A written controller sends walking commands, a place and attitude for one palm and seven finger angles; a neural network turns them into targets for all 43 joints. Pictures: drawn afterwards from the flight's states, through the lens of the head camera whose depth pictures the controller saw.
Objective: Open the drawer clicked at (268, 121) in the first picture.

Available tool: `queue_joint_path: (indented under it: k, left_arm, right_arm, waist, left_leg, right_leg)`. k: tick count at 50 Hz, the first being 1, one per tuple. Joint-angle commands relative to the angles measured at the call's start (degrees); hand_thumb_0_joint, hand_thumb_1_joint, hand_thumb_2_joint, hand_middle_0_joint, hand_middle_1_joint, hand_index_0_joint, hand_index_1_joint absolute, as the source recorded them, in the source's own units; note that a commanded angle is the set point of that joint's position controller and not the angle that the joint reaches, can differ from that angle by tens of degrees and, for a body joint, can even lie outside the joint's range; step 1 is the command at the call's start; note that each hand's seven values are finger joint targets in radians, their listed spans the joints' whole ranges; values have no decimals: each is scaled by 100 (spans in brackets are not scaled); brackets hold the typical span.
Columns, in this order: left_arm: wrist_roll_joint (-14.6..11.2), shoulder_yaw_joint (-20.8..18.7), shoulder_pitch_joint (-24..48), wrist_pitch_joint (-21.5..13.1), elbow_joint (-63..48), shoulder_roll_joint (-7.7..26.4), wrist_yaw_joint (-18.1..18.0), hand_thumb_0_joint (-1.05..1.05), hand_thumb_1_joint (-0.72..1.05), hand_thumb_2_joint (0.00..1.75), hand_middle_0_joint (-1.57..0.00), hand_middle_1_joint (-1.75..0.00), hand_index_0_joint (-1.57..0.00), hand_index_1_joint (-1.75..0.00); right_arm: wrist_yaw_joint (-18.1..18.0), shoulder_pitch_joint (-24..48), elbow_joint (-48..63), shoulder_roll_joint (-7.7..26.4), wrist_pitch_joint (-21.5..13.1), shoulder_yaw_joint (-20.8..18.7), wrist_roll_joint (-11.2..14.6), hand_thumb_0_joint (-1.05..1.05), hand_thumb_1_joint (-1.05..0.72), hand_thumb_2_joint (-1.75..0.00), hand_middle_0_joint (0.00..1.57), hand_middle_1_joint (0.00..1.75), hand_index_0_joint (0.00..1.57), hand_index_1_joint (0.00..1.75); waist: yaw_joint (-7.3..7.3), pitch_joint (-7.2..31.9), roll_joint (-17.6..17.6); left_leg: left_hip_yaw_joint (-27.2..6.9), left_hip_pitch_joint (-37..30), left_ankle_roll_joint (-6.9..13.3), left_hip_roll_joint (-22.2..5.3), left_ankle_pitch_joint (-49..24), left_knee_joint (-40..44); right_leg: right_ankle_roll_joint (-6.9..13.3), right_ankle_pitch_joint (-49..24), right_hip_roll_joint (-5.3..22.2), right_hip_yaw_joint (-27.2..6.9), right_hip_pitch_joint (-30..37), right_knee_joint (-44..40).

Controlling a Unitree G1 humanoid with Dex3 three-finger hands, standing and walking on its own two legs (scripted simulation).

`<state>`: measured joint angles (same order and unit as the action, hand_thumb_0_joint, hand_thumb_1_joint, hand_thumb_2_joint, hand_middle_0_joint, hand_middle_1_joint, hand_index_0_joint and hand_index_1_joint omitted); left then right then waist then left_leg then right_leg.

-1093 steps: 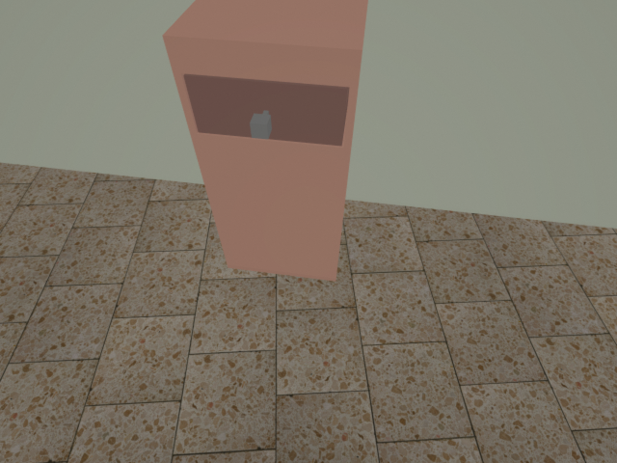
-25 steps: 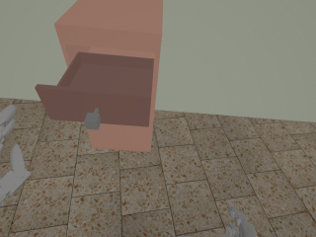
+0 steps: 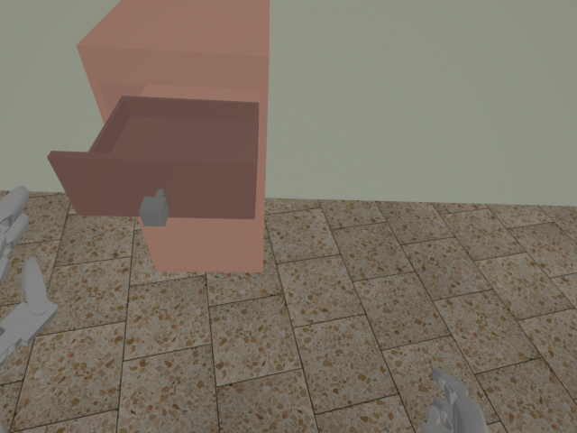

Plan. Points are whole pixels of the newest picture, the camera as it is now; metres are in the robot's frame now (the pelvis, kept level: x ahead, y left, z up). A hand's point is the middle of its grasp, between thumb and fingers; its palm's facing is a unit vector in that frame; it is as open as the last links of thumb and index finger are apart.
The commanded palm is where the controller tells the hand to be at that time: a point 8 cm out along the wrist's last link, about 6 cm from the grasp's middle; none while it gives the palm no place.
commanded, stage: stop stepping back and stand still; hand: left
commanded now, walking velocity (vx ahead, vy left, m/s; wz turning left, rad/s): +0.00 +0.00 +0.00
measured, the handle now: (156, 204) +0.54 +0.28 -0.03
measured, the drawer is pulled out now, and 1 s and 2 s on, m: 0.30 0.30 0.30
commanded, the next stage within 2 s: let the arm hang, fingers relaxed in 1.08 s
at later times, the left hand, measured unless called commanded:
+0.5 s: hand (81, 298) +0.22 +0.23 +0.15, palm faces +0.32 -0.83 -0.45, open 7.4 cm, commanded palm +0.15 +0.27 +0.18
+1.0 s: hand (50, 315) +0.20 +0.24 +0.16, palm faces +0.34 -0.84 -0.43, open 7.4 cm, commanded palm +0.14 +0.29 +0.18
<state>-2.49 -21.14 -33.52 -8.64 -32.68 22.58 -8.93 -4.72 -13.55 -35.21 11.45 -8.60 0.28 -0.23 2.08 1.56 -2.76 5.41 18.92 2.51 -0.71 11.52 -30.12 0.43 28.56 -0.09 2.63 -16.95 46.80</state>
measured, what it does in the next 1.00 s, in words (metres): stands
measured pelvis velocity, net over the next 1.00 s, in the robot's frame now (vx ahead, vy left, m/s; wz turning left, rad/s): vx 0.00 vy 0.01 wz -0.01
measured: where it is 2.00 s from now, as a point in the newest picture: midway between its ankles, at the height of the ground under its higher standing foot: outside the picture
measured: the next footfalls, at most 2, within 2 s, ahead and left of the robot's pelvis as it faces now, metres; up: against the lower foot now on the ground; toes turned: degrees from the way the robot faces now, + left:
none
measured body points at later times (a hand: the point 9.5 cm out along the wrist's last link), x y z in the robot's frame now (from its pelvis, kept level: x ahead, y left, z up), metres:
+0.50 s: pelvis +0.02 -0.01 +0.00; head +0.05 +0.00 +0.45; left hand +0.20 +0.27 +0.18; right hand +0.19 -0.25 -0.07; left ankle +0.02 +0.11 -0.73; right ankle +0.00 -0.11 -0.73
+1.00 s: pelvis +0.00 +0.01 +0.01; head +0.03 +0.02 +0.46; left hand +0.17 +0.29 +0.18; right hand +0.17 -0.22 -0.07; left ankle +0.02 +0.11 -0.73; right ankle +0.00 -0.11 -0.73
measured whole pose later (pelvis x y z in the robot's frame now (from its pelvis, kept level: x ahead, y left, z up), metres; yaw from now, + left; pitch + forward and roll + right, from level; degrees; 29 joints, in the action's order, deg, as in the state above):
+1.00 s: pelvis +0.00 +0.01 +0.01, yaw +0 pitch +1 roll -1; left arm -2.3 -18.9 -36.5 -9.5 -33.9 20.8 -8.8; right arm -3.5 -12.1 -33.3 11.3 -5.3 1.3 0.2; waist 0.1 -1.4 -0.3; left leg 3.5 15.2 1.3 -1.1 13.5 -27.6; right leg 0.1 13.2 1.1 6.0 -12.3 24.6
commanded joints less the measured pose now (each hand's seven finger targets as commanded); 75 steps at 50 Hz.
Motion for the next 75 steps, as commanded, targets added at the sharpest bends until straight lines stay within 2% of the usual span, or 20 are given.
queue_joint_path:
  k: [1, 3, 4, 6, 7, 9, 13, 15, 18, 21, 27, 44, 58, 59, 60, 61, 64, 67, 71, 75]
  left_arm:
    - [16, -528, -480, -417, -1666, 714, -78, 0, 90, 90, -20, -30, -20, -30]
    - [15, -587, -666, -417, -1647, 772, -78, 0, 90, 90, -20, -30, -20, -30]
    - [46, -614, -662, -433, -1574, 796, -74, 0, 90, 90, -20, -30, -20, -30]
    - [30, -791, -451, -438, -1395, 976, -72, 0, 90, 90, -20, -30, -20, -30]
    - [-33, -935, -271, -452, -1369, 1063, -100, 0, 90, 90, -20, -30, -20, -30]
    - [14, -768, -65, -450, -1093, 855, -102, 0, 90, 90, -20, -30, -20, -30]
    - [88, -554, -80, -463, -866, 648, -123, 0, 90, 90, -20, -30, -20, -30]
    - [90, -428, -127, -463, -833, 553, -133, 0, 90, 90, -20, -30, -20, -30]
    - [102, -382, 9, -509, -1397, 687, -120, 0, 90, 90, -20, -30, -20, -30]
    - [119, -583, -253, -546, -1545, 832, -99, 0, 90, 90, -20, -30, -20, -30]
    - [-6, -687, -729, -562, -1446, 780, -80, 0, 90, 90, -20, -30, -20, -30]
    - [24, -468, -219, -482, -1307, 663, -78, 0, 90, 90, -20, -30, -20, -30]
    - [-1, -521, -445, -520, -1243, 671, -70, 0, 90, 90, -20, -30, -20, -30]
    - [589, 1572, 608, 253, 3731, 100, 716, 0, 90, 90, -20, -30, -20, -30]
    - [511, 1379, 640, 682, 3902, 118, 822, 0, 90, 90, -20, -30, -20, -30]
    - [489, 1408, 628, 796, 3858, 2, 846, 0, 90, 90, -20, -30, -20, -30]
    - [489, 1497, 1089, 783, 4637, 119, 859, 0, 90, 90, -20, -30, -20, -30]
    - [490, 1554, 1598, 797, 5731, 479, 867, 0, 90, 90, -20, -30, -20, -30]
    - [409, 1790, 2078, 873, 6952, 497, 862, 0, 90, 90, -20, -30, -20, -30]
    - [359, 1899, 1991, 838, 7896, 404, 850, 0, 90, 90, -20, -30, -20, -30]
  right_arm:
    - [63, 529, 929, 740, -381, -175, 13, 0, -90, -90, 20, 30, 20, 30]
    - [68, 656, 1035, 768, -319, -159, 13, 0, -90, -90, 20, 30, 20, 30]
    - [76, 674, 1065, 758, -255, -173, 5, 0, -90, -90, 20, 30, 20, 30]
    - [75, 725, 1081, 694, -102, -222, -4, 0, -90, -90, 20, 30, 20, 30]
    - [86, 690, 982, 667, -66, -194, -17, 0, -90, -90, 20, 30, 20, 30]
    - [79, 520, 854, 652, -75, -259, 46, 0, -90, -90, 20, 30, 20, 30]
    - [-5, 735, 811, 586, -64, -173, 22, 0, -90, -90, 20, 30, 20, 30]
    - [-18, 613, 762, 599, -100, -166, 15, 0, -90, -90, 20, 30, 20, 30]
    - [-43, 672, 934, 814, -121, -267, 34, 0, -90, -90, 20, 30, 20, 30]
    - [21, 602, 977, 702, -103, -214, 36, 0, -90, -90, 20, 30, 20, 30]
    - [85, 629, 1085, 692, -15, -249, 88, 0, -90, -90, 20, 30, 20, 30]
    - [35, 732, 1123, 722, 19, -183, 42, 0, -90, -90, 20, 30, 20, 30]
    - [27, 782, 1139, 742, 11, -211, 53, 0, -90, -90, 20, 30, 20, 30]
    - [550, 913, -551, 1838, -265, -572, 23, 0, -90, -90, 20, 30, 20, 30]
    - [565, 415, -525, 1602, 157, -567, 54, 0, -90, -90, 20, 30, 20, 30]
    - [542, 387, -398, 1529, 277, -518, 53, 0, -90, -90, 20, 30, 20, 30]
    - [516, 500, -406, 1525, 439, -387, -31, 0, -90, -90, 20, 30, 20, 30]
    - [509, 560, -593, 1545, 574, -367, -42, 0, -90, -90, 20, 30, 20, 30]
    - [518, 639, -1021, 1378, 784, -232, -88, 0, -90, -90, 20, 30, 20, 30]
    - [497, 477, -1470, 1251, 844, -177, -66, 0, -90, -90, 20, 30, 20, 30]
  waist:
    - [-179, 314, 1435]
    - [-190, 249, 1455]
    - [-157, 132, 1104]
    - [-122, -72, -421]
    - [-135, -75, -731]
    - [-62, 7, -814]
    - [-104, 35, -404]
    - [-92, 101, -134]
    - [-193, 279, 739]
    - [-169, 553, 864]
    - [-127, 713, 599]
    - [-158, 300, 548]
    - [-153, 231, 531]
    - [114, -318, 670]
    - [22, 202, 689]
    - [7, 194, 891]
    - [-164, 477, -59]
    - [-156, 479, -756]
    - [-133, -322, 258]
    - [-172, -237, 796]
  left_leg:
    - [-1097, -209, 256, -1161, 830, 1777]
    - [-734, 498, 72, -926, 1654, 1596]
    - [-590, 751, -20, -716, 1767, 1241]
    - [-367, 766, -254, -156, 1233, -808]
    - [-459, 761, -300, -118, 1008, -1555]
    - [-606, 666, -282, -176, 1133, -2138]
    - [-287, 269, -214, -163, 726, -573]
    - [-237, -289, -167, -99, 107, 378]
    - [-893, -896, 26, -756, -1476, 704]
    - [-798, -881, -54, -677, -2528, 467]
    - [-594, -671, -204, -528, -2146, 241]
    - [-773, -369, -131, -508, -329, 851]
    - [-805, -270, -165, -509, -389, 918]
    - [-967, 42, -55, -685, -1219, 101]
    - [-988, -228, -46, -738, -1464, 234]
    - [-1028, -160, 14, -835, -1311, 315]
    - [-1387, 79, 251, -923, -1421, 404]
    - [-1019, -264, 40, -499, -839, 138]
    - [-943, -384, -37, -432, -88, 604]
    - [-969, -401, -76, -450, 489, 1005]
  right_leg:
    - [-27, -365, 43, 317, 286, -882]
    - [16, -728, 38, 456, 1123, -1691]
    - [85, -752, 139, 236, 1263, -2128]
    - [652, 275, 1409, -1840, 352, -3560]
    - [915, -114, 1953, -2301, 107, -3872]
    - [918, -185, 1853, -1877, 30, -3721]
    - [720, -2206, 1384, -901, 632, -3057]
    - [468, -2453, 1158, -677, 719, -2823]
    - [-16, -2703, 595, -285, 651, -2159]
    - [-11, -3421, 430, -48, 936, -1863]
    - [76, -3908, 584, -220, 1209, -2027]
    - [-2, -2210, 480, -263, 828, -2490]
    - [-15, -2258, 453, -197, 829, -2481]
    - [86, -2576, 751, -22, -163, -1697]
    - [62, -2235, 625, -255, -71, -1725]
    - [10, -1747, 511, -150, -130, -1551]
    - [74, -1601, 368, -241, 368, -1400]
    - [344, -2068, 853, -572, 388, -2015]
    - [322, -1007, 829, -670, -69, -2529]
    - [283, -705, 750, -680, 319, -2834]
